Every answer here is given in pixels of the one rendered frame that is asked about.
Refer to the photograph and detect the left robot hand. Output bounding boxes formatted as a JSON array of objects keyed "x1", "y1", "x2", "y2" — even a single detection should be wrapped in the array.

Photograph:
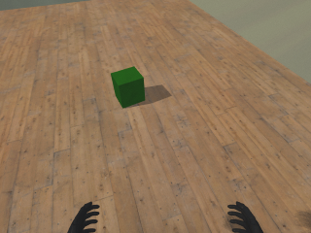
[{"x1": 67, "y1": 201, "x2": 100, "y2": 233}]

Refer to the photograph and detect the carton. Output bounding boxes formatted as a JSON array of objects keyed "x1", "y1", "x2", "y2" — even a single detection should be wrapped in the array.
[{"x1": 111, "y1": 66, "x2": 146, "y2": 109}]

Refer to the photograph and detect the right robot hand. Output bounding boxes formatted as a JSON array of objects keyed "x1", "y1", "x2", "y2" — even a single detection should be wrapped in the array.
[{"x1": 227, "y1": 201, "x2": 263, "y2": 233}]

